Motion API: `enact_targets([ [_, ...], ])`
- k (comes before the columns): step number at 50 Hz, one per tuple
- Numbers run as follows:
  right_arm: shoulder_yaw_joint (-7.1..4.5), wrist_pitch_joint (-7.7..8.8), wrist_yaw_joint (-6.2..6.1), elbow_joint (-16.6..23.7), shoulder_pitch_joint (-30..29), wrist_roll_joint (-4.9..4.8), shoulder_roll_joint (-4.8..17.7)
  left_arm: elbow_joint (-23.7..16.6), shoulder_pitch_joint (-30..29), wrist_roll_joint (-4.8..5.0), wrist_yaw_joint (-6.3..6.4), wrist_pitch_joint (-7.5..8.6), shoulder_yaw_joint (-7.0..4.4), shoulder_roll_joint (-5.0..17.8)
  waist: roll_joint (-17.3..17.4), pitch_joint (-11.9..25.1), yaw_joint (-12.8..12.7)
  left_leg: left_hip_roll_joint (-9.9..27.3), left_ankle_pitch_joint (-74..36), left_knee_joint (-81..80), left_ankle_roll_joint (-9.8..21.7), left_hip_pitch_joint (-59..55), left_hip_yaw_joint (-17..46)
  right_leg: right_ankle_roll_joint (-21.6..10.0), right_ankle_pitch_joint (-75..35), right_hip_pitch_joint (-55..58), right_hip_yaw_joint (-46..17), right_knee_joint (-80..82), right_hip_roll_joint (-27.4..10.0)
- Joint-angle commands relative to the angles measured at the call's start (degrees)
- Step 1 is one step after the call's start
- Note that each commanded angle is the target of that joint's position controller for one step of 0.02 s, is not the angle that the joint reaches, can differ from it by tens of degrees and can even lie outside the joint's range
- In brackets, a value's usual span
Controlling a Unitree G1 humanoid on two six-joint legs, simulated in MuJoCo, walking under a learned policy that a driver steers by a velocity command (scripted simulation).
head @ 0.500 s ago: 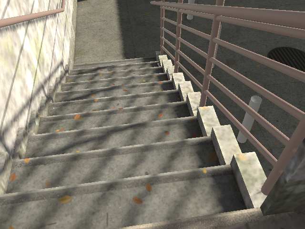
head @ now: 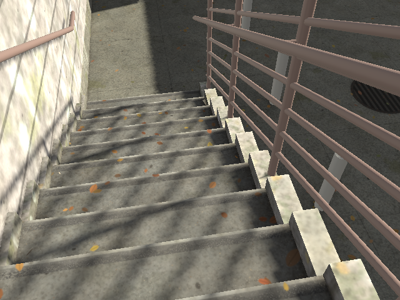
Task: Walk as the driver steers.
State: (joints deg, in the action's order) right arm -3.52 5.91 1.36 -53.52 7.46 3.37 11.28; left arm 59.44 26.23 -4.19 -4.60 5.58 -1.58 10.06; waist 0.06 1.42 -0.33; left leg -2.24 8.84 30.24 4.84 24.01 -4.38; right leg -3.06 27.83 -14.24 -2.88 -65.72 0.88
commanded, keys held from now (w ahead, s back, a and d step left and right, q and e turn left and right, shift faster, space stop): w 0.60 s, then w+q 0.08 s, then q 0.32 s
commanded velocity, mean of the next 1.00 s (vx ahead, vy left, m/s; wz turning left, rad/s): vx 0.43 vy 0.00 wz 0.13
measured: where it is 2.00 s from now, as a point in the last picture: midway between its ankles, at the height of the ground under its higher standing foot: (217, 275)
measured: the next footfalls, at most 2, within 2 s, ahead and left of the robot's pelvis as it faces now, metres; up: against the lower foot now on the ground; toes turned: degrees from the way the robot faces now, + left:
right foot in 0.62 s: +0.46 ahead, -0.17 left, -0.16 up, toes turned -5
left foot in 1.14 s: +0.53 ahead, +0.06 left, -0.16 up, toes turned +24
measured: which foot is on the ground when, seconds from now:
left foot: down 0.00-0.62, up 0.64-1.00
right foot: up 0.00-0.60, down 0.62-1.00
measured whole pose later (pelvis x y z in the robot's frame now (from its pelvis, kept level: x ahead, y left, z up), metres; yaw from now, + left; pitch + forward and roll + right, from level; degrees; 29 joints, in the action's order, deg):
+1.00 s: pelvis +0.47 -0.08 -0.17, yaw +10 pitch +2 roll -2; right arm -2.1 5.1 2.7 -51.2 12.1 4.1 13.1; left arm 53.6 21.7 -5.7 0.9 5.3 -2.0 10.2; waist 2.6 1.2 -1.8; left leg 3.5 6.3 60.3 -0.2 40.1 1.7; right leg -3.1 24.5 -11.4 16.2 -33.7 -0.8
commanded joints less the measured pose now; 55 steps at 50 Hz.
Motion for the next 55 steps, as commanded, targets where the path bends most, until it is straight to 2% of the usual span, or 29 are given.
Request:
enact_targets([
  [1,-0.38,0.32,-1.66,-3.6,14.0,-0.56,1.7,-6.4,-4.8,-0.99,1.86,0.62,-0.13,2.1,0.6,-0.1,3.1,18.7,-7.2,-16.3,12.4,-16.5,23.2,-3.0,-8.1,-23.5,-4.8,-9.8,-7.6],
  [3,0.97,0.97,-1.84,-2.4,11.7,-1.06,-2.0,-6.5,-3.6,-1.55,1.95,-0.91,0.74,-1.1,1.3,-1.7,-0.5,15.1,-4.8,-18.9,10.2,-7.6,18.4,-2.7,-11.9,-20.0,-4.5,-6.3,-8.3],
  [7,0.80,3.21,-1.14,-2.6,15.0,1.24,0.6,-8.2,-7.2,-1.46,1.81,-1.85,0.10,2.7,-0.2,-2.8,0.4,13.1,-7.3,-20.4,11.1,-4.8,14.0,0.9,-23.5,-25.3,-2.0,6.3,-8.7],
  [10,0.91,3.04,0.66,-4.8,19.8,1.87,1.5,-8.9,-9.5,-1.84,1.95,-3.02,0.96,0.8,2.0,-2.0,0.4,13.2,-10.6,-16.3,10.5,-5.7,13.4,1.6,-35.7,-26.1,-1.8,11.0,-10.1],
  [13,2.30,2.81,0.91,-4.3,21.6,1.68,0.0,-9.8,-12.1,-2.44,1.22,-2.26,0.62,3.1,2.8,-1.4,1.5,12.2,-11.0,-10.9,10.2,-4.4,12.7,1.5,-36.8,-25.7,1.8,8.5,-8.5],
  [14,2.94,2.89,-0.22,-8.1,27.1,2.47,-1.9,-11.1,-15.4,-2.23,1.62,-2.11,0.95,2.7,2.0,-2.4,3.7,15.0,-8.0,-7.6,11.5,-17.1,17.8,1.8,-42.1,-39.7,-5.6,11.5,-11.4],
  [16,3.46,2.66,-2.52,-10.7,36.8,1.81,-2.8,-12.6,-20.7,-2.10,2.30,-1.05,0.89,3.0,2.0,-3.3,8.4,16.8,-6.4,-3.0,11.6,-33.6,20.2,2.3,-45.2,-54.8,-5.9,21.0,-11.8],
  [17,3.63,2.21,-3.03,-10.1,37.1,1.31,-2.3,-13.2,-21.9,-1.83,1.96,-0.60,1.19,1.9,2.2,-2.5,8.9,16.2,-7.9,-0.7,11.8,-33.1,20.1,2.4,-46.6,-55.1,-5.0,22.1,-12.0],
  [19,5.75,1.25,-2.84,-8.8,35.5,0.32,-7.0,-12.9,-22.5,-2.82,0.56,-0.72,1.41,1.1,1.6,-4.1,8.5,11.5,-3.4,4.5,10.4,-19.9,15.6,1.8,-58.1,-45.5,-1.6,29.1,-11.9],
  [22,5.72,0.33,-1.02,-6.5,30.2,0.20,-1.6,-13.9,-22.2,-2.44,-0.38,-2.31,1.12,2.2,4.0,-6.8,6.6,9.1,10.3,4.0,10.9,7.2,14.4,0.6,-55.8,-19.9,4.5,25.8,-7.8],
  [28,3.90,-0.09,-2.81,-9.5,34.6,-2.12,3.0,-13.8,-30.0,-1.31,0.49,-1.93,2.35,3.0,3.6,-9.8,10.4,12.8,3.3,15.9,8.2,-14.7,21.6,1.3,-42.0,-22.1,3.6,47.4,-8.1],
  [30,3.39,-1.36,-1.06,-9.3,30.7,0.26,4.0,-7.7,-16.4,0.61,1.55,-0.82,0.76,7.2,-0.6,-6.3,4.0,11.1,-0.2,27.9,5.0,-10.1,17.2,-0.2,-50.0,-1.9,4.3,51.1,-8.7],
  [31,4.15,-2.54,1.97,-11.5,30.7,3.33,4.2,-2.0,3.5,0.74,2.16,-0.11,-1.48,11.8,-3.7,-1.0,-4.3,7.6,1.1,45.0,1.3,-0.6,13.2,-2.2,-57.9,21.4,5.3,49.0,-9.4],
  [32,5.54,-2.52,4.73,-15.2,41.3,2.65,-3.4,1.1,19.2,-0.43,1.32,-0.76,-2.85,14.8,-16.3,15.1,-6.8,-0.7,32.8,75.8,-3.2,19.5,8.7,-11.8,-75.7,52.9,0.4,28.1,-16.4],
  [33,4.55,-2.02,6.89,-12.4,40.4,1.53,-1.7,-0.4,18.0,-0.09,-0.14,-1.31,-3.17,18.4,-16.3,21.8,-4.7,0.0,34.8,87.9,-1.4,26.6,9.9,-15.8,-74.3,54.1,-6.8,24.0,-20.2],
  [34,3.64,-1.81,7.32,-7.3,29.6,0.20,2.3,-0.2,14.0,-0.25,-0.61,-2.12,-2.85,16.5,-10.0,12.7,-6.6,-1.8,31.5,92.0,-1.6,37.6,8.7,-19.2,-51.6,44.7,-17.5,35.0,-25.4],
  [35,3.32,-0.81,5.77,-4.3,22.3,-0.72,3.7,-1.8,7.7,-0.53,-0.37,-2.03,-1.97,13.2,-4.5,4.3,-5.5,1.6,24.0,88.3,-1.0,41.2,9.1,-17.7,-39.4,32.2,-14.6,40.4,-27.6],
  [36,4.01,-0.35,4.02,-3.4,21.4,-0.78,1.6,-3.9,-2.3,-2.26,0.26,-1.14,0.50,5.5,2.8,-1.9,-0.2,5.2,10.2,73.4,1.0,32.2,14.3,-11.0,-41.6,15.8,-5.0,44.1,-21.9],
  [37,3.35,0.02,2.76,-2.3,23.7,-1.39,1.8,-4.7,-3.6,-2.81,-0.07,-0.77,0.50,6.0,-0.3,-1.8,3.7,8.3,10.8,68.1,-0.7,23.1,12.8,-12.7,-60.6,4.7,-5.7,43.3,-27.8],
  [38,3.22,0.26,2.24,-1.7,20.5,-0.62,1.3,-6.8,-7.4,-2.54,1.68,1.13,2.31,0.3,1.1,-5.0,6.3,11.1,1.4,52.8,-0.2,16.2,13.4,-10.3,-59.3,-5.6,-1.2,47.8,-23.7],
  [39,3.68,0.30,2.72,-2.5,20.5,0.01,-1.0,-8.9,-10.3,-0.64,2.51,2.37,1.68,1.8,-3.5,-5.8,6.4,9.5,1.1,47.4,-1.0,11.5,10.3,-9.0,-59.5,-10.0,4.1,49.3,-19.0],
  [40,3.17,1.04,3.09,-5.2,22.9,-0.36,-0.9,-10.4,-12.8,-0.32,3.14,3.05,1.41,3.2,-0.5,-3.8,6.1,7.9,-6.3,35.2,-1.8,6.7,9.5,-9.3,-54.9,-12.5,7.4,49.7,-16.0],
  [43,1.59,1.03,2.96,-5.2,21.1,-0.31,1.4,-8.1,-5.5,-2.58,3.54,2.09,-0.56,10.3,-1.5,-0.1,4.8,6.7,-6.1,27.4,-5.7,7.1,7.5,-10.2,-68.7,-4.0,7.4,44.6,-18.2],
  [44,2.04,0.90,3.46,-4.2,21.9,0.19,1.2,-8.8,-5.4,-3.20,4.15,1.35,-1.13,10.8,-2.3,1.1,4.8,7.0,-9.5,32.2,-5.4,7.7,9.0,-11.3,-68.8,-2.2,7.1,41.1,-19.8],
  [48,0.71,-0.48,1.10,4.9,7.9,0.98,4.8,-7.8,-2.2,-0.71,5.81,-0.22,-2.29,8.1,-1.3,-1.1,0.8,9.4,-1.1,30.9,-4.7,25.2,11.7,-13.1,-65.7,12.5,3.8,37.9,-26.3],
  [50,1.18,-1.47,0.54,6.6,6.8,1.22,3.0,-7.8,0.0,-1.54,7.05,-0.05,-3.21,8.5,-3.2,0.0,-1.5,9.0,-2.7,31.7,-5.3,25.4,7.5,-10.8,-65.0,13.7,7.4,34.4,-24.3],
  [51,1.01,-1.66,0.70,7.2,5.8,0.82,2.7,-8.3,0.4,-1.99,7.25,0.20,-3.14,8.0,-3.6,-0.3,-1.2,8.3,-2.7,32.5,-5.3,22.5,5.5,-9.2,-64.7,10.9,9.2,33.8,-23.3],
  [52,1.48,-1.78,0.86,8.5,5.0,0.94,1.3,-10.4,-2.2,-1.42,7.46,1.48,-3.67,11.7,-5.0,0.8,-0.1,7.9,3.7,33.3,-5.5,17.5,2.9,-9.1,-69.6,7.9,11.4,33.8,-21.8],
  [55,-0.22,-1.83,-0.41,9.7,8.6,1.35,5.2,-15.6,-14.4,-0.70,7.45,3.43,-5.70,17.6,-5.7,2.5,4.4,2.6,7.2,28.4,-4.9,-2.1,-7.3,-5.0,-68.7,-3.4,18.3,26.0,-17.4],
])
Velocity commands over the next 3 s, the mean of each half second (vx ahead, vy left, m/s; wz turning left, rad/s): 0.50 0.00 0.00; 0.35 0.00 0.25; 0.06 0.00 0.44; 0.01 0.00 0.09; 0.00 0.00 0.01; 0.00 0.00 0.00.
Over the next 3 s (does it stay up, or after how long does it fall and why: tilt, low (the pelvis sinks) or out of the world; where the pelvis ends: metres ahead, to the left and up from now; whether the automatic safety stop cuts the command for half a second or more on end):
stays up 0.73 -0.01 -0.32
